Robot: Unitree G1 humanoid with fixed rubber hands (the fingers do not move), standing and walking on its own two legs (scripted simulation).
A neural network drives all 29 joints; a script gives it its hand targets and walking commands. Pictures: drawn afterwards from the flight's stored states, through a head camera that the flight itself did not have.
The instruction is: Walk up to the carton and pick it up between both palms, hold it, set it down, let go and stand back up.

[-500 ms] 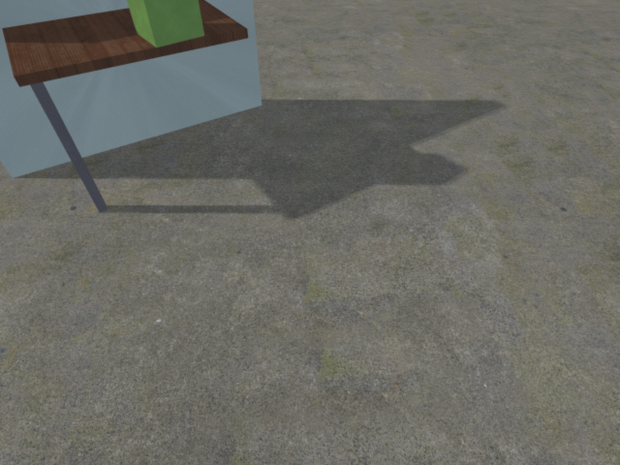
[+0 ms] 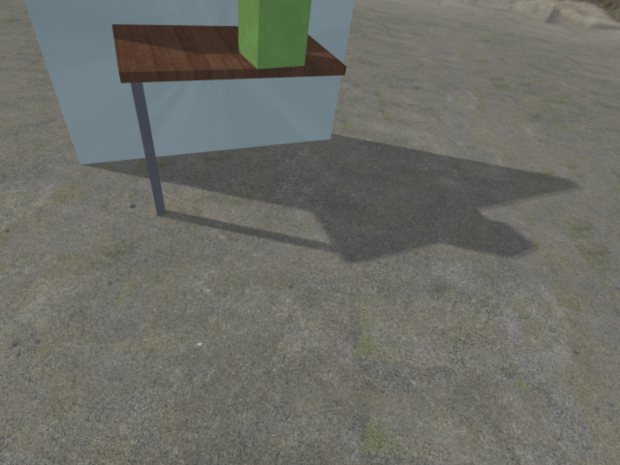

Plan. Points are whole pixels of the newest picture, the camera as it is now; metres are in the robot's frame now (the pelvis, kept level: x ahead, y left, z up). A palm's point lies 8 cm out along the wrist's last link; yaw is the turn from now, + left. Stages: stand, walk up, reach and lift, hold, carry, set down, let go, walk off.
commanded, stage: walk up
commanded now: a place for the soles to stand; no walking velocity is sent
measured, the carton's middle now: (272, 25) +1.68 +0.02 +0.06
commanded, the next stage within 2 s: none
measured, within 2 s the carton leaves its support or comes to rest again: neither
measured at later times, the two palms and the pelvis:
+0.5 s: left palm (124, 376) +0.32 +0.25 -0.09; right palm (442, 347) +0.36 -0.27 -0.09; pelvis +0.29 -0.01 +0.02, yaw +13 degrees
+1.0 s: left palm (121, 316) +0.44 +0.29 -0.11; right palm (343, 214) +0.69 -0.13 -0.07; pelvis +0.52 +0.07 +0.02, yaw +16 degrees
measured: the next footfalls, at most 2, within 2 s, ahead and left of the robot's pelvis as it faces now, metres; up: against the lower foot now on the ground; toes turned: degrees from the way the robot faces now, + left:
right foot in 0.30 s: +0.37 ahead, -0.06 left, +0.00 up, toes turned +5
left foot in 0.82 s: +0.57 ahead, +0.16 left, +0.00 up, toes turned +18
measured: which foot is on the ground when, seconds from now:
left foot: down 0.00-0.36, up 0.38-0.80, down 0.82-1.00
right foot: up 0.00-0.28, down 0.30-0.86, up 0.88-1.00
